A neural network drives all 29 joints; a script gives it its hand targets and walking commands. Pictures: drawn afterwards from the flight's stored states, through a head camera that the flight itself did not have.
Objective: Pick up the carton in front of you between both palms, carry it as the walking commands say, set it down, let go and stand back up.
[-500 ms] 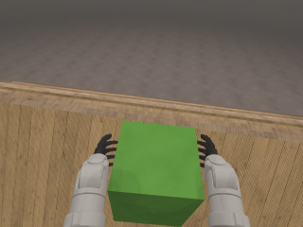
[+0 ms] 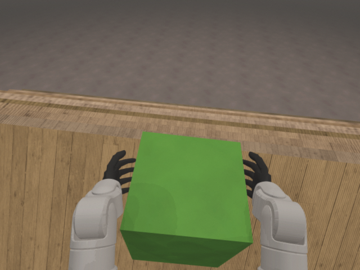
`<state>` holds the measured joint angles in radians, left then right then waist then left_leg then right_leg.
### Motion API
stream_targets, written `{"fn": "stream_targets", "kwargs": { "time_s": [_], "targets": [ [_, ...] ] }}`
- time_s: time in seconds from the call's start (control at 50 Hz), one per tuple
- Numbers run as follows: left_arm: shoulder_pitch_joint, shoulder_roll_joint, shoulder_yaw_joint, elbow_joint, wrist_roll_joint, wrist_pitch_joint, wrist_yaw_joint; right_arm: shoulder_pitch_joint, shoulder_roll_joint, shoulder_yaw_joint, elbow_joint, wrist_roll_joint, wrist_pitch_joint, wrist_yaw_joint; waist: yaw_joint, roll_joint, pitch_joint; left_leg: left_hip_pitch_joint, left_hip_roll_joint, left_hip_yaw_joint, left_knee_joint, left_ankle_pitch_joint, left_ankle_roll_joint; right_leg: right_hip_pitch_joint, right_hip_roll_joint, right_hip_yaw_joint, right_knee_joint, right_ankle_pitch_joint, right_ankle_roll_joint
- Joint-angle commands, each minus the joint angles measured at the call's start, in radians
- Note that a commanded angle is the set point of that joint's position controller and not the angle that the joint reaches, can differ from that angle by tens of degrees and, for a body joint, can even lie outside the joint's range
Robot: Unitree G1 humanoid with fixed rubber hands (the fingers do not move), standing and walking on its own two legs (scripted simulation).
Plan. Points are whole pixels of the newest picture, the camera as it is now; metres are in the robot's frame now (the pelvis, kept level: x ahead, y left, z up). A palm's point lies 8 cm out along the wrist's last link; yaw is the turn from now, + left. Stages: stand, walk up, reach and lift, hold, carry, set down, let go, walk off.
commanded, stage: carry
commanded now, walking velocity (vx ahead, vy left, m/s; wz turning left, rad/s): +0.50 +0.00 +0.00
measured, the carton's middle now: (183, 204) +0.27 +0.01 +0.01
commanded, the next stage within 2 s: none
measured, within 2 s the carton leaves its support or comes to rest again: neither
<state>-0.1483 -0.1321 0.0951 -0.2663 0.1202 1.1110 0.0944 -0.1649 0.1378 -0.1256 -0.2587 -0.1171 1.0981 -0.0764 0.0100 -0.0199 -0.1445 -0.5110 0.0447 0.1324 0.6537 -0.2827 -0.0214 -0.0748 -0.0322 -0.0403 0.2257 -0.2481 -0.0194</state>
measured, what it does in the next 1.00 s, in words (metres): walks ahead: left foot, then right foot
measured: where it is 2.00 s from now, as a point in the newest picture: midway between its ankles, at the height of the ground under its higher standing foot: (184, 139)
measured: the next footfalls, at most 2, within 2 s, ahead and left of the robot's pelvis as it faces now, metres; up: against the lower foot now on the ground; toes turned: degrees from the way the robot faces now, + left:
left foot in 0.10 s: +0.19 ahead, +0.12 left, +0.00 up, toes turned +11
right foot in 0.56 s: +0.52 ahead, -0.10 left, +0.00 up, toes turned -14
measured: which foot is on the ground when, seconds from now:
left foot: up 0.00-0.08, down 0.10-0.60, up 0.62-1.00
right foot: down 0.00-0.12, up 0.14-0.54, down 0.56-1.00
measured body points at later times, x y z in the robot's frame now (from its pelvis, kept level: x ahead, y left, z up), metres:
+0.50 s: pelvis +0.29 +0.01 -0.01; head +0.29 +0.02 +0.44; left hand +0.58 +0.15 +0.07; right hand +0.57 -0.15 +0.07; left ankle +0.15 +0.11 -0.75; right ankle +0.43 -0.12 -0.72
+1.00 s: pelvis +0.63 -0.01 -0.02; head +0.63 -0.02 +0.43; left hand +0.91 +0.13 +0.07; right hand +0.91 -0.17 +0.07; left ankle +0.79 +0.10 -0.72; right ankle +0.48 -0.09 -0.75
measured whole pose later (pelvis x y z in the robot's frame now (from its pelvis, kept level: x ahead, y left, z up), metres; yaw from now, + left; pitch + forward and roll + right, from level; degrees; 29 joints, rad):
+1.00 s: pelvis +0.63 -0.01 -0.02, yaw -1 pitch +3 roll +0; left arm -0.14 -0.13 0.09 -0.40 0.09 1.18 0.10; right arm -0.15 0.13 -0.10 -0.41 -0.11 1.18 -0.09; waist 0.02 0.01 -0.06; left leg -0.61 0.08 0.17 0.61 -0.06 0.04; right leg 0.04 -0.03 -0.21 0.28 -0.38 0.00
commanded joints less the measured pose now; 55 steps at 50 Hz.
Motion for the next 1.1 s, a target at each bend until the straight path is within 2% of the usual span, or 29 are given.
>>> {"fn": "stream_targets", "kwargs": {
  "time_s": [0.0,0.04,0.06,0.08,0.1,0.12,0.14,0.18,0.2,0.24,0.36,0.46,0.5,0.54,0.56,0.58,0.6,0.62,0.64,0.66,0.68,0.72,0.86,0.96,1.0,1.02,1.04,1.06,1.08],
  "targets": [
    [-0.426,-0.865,-0.692,-0.111,-0.406,0.045,-0.267,-0.401,0.892,0.748,-0.082,0.376,0.058,0.220,0.025,-0.159,-0.103,-0.051,-0.024,0.063,-0.125,0.070,0.001,0.157,-0.201,0.117,-0.014,0.244,-0.114],
    [-0.421,-0.867,-0.693,-0.145,-0.421,0.069,-0.272,-0.371,0.903,0.734,-0.114,0.378,0.080,0.223,0.013,-0.144,-0.101,0.152,-0.048,0.109,-0.236,0.134,0.015,0.046,-0.186,0.061,0.060,0.284,-0.087],
    [-0.466,-0.856,-0.702,-0.177,-0.436,0.079,-0.271,-0.393,0.892,0.729,-0.128,0.384,0.089,0.224,0.003,-0.101,-0.135,0.327,-0.065,0.129,-0.261,0.128,0.033,-0.043,-0.164,0.017,0.173,0.333,-0.068],
    [-0.496,-0.836,-0.706,-0.195,-0.449,0.090,-0.270,-0.399,0.878,0.719,-0.132,0.388,0.099,0.223,-0.010,-0.044,-0.197,0.528,-0.014,0.080,-0.244,0.084,0.055,-0.162,-0.137,-0.031,0.320,0.303,-0.040],
    [-0.526,-0.818,-0.708,-0.216,-0.461,0.105,-0.269,-0.394,0.843,0.703,-0.137,0.383,0.109,0.220,-0.029,0.124,-0.261,0.702,0.218,-0.252,-0.353,-0.184,0.112,-0.343,-0.077,-0.087,0.592,0.065,0.008],
    [-0.568,-0.795,-0.716,-0.245,-0.474,0.122,-0.268,-0.401,0.832,0.690,-0.116,0.372,0.113,0.216,-0.036,0.316,-0.256,0.828,0.432,-0.650,-0.467,-0.278,0.231,-0.639,0.042,-0.091,0.816,-0.242,0.027],
    [-0.604,-0.804,-0.719,-0.239,-0.481,0.132,-0.268,-0.425,0.843,0.679,-0.122,0.377,0.119,0.211,-0.034,0.235,-0.226,0.758,0.443,-0.666,-0.472,-0.224,0.262,-0.692,-0.030,0.018,0.956,-0.253,-0.007],
    [-0.607,-0.828,-0.708,-0.214,-0.494,0.139,-0.269,-0.462,0.870,0.682,-0.132,0.384,0.131,0.207,-0.029,0.091,-0.198,0.628,0.369,-0.471,-0.471,-0.093,0.219,-0.667,-0.104,0.042,0.976,-0.140,-0.028],
    [-0.597,-0.839,-0.704,-0.193,-0.487,0.140,-0.268,-0.485,0.882,0.689,-0.134,0.392,0.135,0.208,-0.025,0.052,-0.186,0.574,0.341,-0.388,-0.491,-0.065,0.188,-0.635,-0.122,0.044,0.917,-0.079,-0.023],
    [-0.564,-0.854,-0.698,-0.159,-0.459,0.138,-0.259,-0.489,0.900,0.704,-0.116,0.409,0.140,0.218,-0.022,0.090,-0.176,0.537,0.288,-0.253,-0.516,0.022,0.159,-0.591,-0.106,0.001,0.800,-0.010,-0.001],
    [-0.479,-0.911,-0.682,-0.100,-0.388,0.114,-0.241,-0.462,0.913,0.721,-0.095,0.432,0.132,0.251,-0.024,0.136,-0.103,0.604,0.218,-0.073,-0.500,0.306,0.147,-0.603,-0.056,-0.107,0.472,0.121,0.028],
    [-0.479,-0.912,-0.704,-0.139,-0.392,0.101,-0.246,-0.417,0.910,0.721,-0.101,0.413,0.115,0.258,-0.030,0.181,-0.035,0.619,0.198,0.013,-0.456,0.469,0.125,-0.508,-0.022,-0.173,0.311,0.217,-0.002],
    [-0.482,-0.900,-0.708,-0.150,-0.400,0.101,-0.250,-0.414,0.900,0.723,-0.109,0.407,0.111,0.255,-0.023,0.195,-0.057,0.621,0.193,0.050,-0.365,0.621,0.104,-0.379,0.004,-0.201,0.271,0.211,-0.020],
    [-0.449,-0.891,-0.697,-0.137,-0.398,0.098,-0.256,-0.399,0.888,0.726,-0.113,0.402,0.112,0.253,0.005,0.141,-0.166,0.508,0.133,0.127,-0.058,0.672,0.058,-0.028,0.064,-0.261,0.210,0.146,-0.023],
    [-0.422,-0.884,-0.691,-0.130,-0.396,0.098,-0.259,-0.403,0.875,0.730,-0.116,0.397,0.112,0.253,0.032,0.040,-0.245,0.333,0.119,0.102,0.170,0.402,0.029,0.189,-0.099,-0.053,0.187,0.012,-0.032],
    [-0.416,-0.882,-0.684,-0.098,-0.384,0.085,-0.268,-0.408,0.887,0.744,-0.143,0.399,0.117,0.251,0.026,-0.252,-0.330,-0.002,-0.014,0.055,0.493,0.049,-0.018,0.425,-0.392,0.458,0.076,-0.152,-0.186],
    [-0.401,-0.927,-0.689,-0.089,-0.402,0.079,-0.270,-0.414,0.890,0.742,-0.132,0.394,0.111,0.254,0.025,-0.253,-0.291,-0.134,-0.041,-0.061,0.626,-0.175,0.006,0.398,-0.408,0.570,-0.018,0.010,-0.214],
    [-0.421,-0.946,-0.696,-0.112,-0.417,0.071,-0.274,-0.418,0.927,0.748,-0.121,0.400,0.098,0.256,0.021,-0.185,-0.272,-0.170,0.020,-0.121,0.686,-0.154,0.036,0.359,-0.382,0.432,0.019,0.174,-0.191],
    [-0.446,-0.975,-0.706,-0.125,-0.426,0.061,-0.276,-0.427,0.956,0.752,-0.124,0.409,0.084,0.258,0.021,-0.075,-0.269,-0.169,0.057,-0.129,0.667,-0.111,0.049,0.311,-0.354,0.329,0.051,0.302,-0.165],
    [-0.458,-0.992,-0.714,-0.146,-0.432,0.053,-0.277,-0.418,0.979,0.755,-0.122,0.410,0.072,0.257,0.016,-0.015,-0.252,-0.138,0.087,-0.134,0.595,-0.060,0.053,0.241,-0.333,0.236,0.044,0.358,-0.135],
    [-0.470,-1.003,-0.725,-0.160,-0.441,0.044,-0.279,-0.410,0.998,0.758,-0.123,0.409,0.061,0.254,0.011,-0.037,-0.251,-0.103,0.099,-0.127,0.529,-0.018,0.053,0.196,-0.313,0.170,0.027,0.335,-0.106],
    [-0.451,-1.006,-0.735,-0.176,-0.453,0.034,-0.286,-0.372,1.016,0.767,-0.114,0.396,0.043,0.244,0.012,-0.080,-0.246,-0.089,0.080,-0.083,0.446,0.020,0.046,0.168,-0.278,0.085,0.001,0.316,-0.090],
    [-0.400,-0.910,-0.731,-0.206,-0.453,0.033,-0.300,-0.340,0.960,0.778,-0.157,0.372,0.034,0.219,0.015,-0.117,-0.109,-0.175,0.046,0.030,0.091,0.173,0.025,0.190,-0.209,-0.063,-0.017,0.399,-0.111],
    [-0.512,-0.771,-0.716,-0.211,-0.443,0.067,-0.264,-0.482,0.815,0.767,-0.191,0.399,0.084,0.213,0.024,-0.144,-0.023,-0.077,0.013,0.057,-0.066,0.258,0.078,0.149,-0.208,-0.107,0.030,0.444,-0.102],
    [-0.589,-0.715,-0.708,-0.183,-0.438,0.085,-0.246,-0.538,0.747,0.742,-0.155,0.401,0.106,0.208,-0.001,-0.141,-0.050,0.056,-0.018,0.075,-0.084,0.217,0.093,0.136,-0.204,-0.137,0.147,0.589,-0.082],
    [-0.634,-0.688,-0.703,-0.164,-0.437,0.094,-0.237,-0.554,0.715,0.719,-0.118,0.396,0.113,0.205,-0.039,-0.108,-0.105,0.216,-0.065,0.121,-0.127,0.185,0.091,0.100,-0.169,-0.188,0.312,0.651,-0.060],
    [-0.680,-0.671,-0.695,-0.144,-0.434,0.103,-0.229,-0.581,0.684,0.693,-0.077,0.394,0.120,0.203,-0.069,-0.025,-0.178,0.410,-0.075,0.120,-0.152,0.131,0.079,0.009,-0.114,-0.209,0.528,0.550,-0.037],
    [-0.733,-0.657,-0.679,-0.117,-0.426,0.114,-0.221,-0.607,0.659,0.671,-0.047,0.401,0.129,0.203,-0.087,0.163,-0.230,0.560,0.145,-0.216,-0.218,-0.027,0.106,-0.184,-0.064,-0.178,0.788,0.235,-0.010],
    [-0.771,-0.676,-0.675,-0.082,-0.435,0.124,-0.211,-0.674,0.642,0.663,-0.012,0.408,0.129,0.204,-0.080,0.402,-0.300,0.764,0.358,-0.682,-0.364,-0.074,0.248,-0.512,0.103,-0.070,1.048,-0.258,0.010]
  ]
}}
